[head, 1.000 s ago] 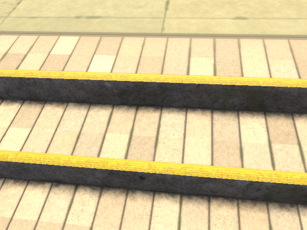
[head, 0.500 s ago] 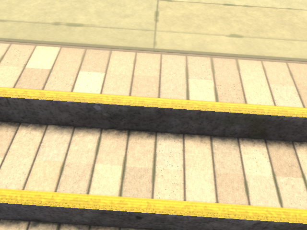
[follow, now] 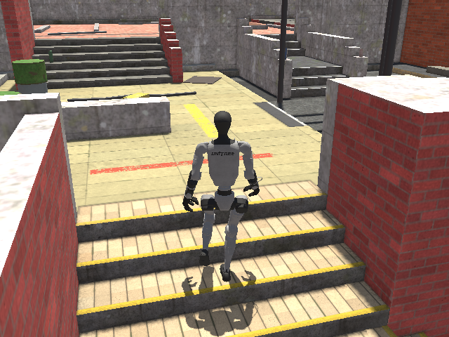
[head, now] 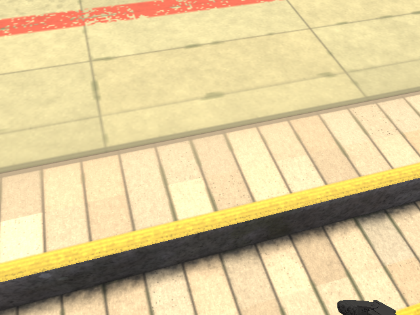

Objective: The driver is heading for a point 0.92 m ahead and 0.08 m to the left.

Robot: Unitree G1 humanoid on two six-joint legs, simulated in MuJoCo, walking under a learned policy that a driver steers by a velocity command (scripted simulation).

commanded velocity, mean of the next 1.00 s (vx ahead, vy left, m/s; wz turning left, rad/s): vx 0.04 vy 0.00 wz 0.08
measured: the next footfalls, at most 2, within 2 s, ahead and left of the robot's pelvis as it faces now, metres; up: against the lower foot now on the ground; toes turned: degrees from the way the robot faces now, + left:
left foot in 0.46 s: +0.28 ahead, +0.13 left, +0.15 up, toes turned -5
right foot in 1.16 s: +0.41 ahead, -0.02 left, +0.15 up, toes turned +13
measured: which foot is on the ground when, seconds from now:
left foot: up 0.00-0.44, down 0.46-1.00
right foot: down 0.00-0.48, up 0.50-1.00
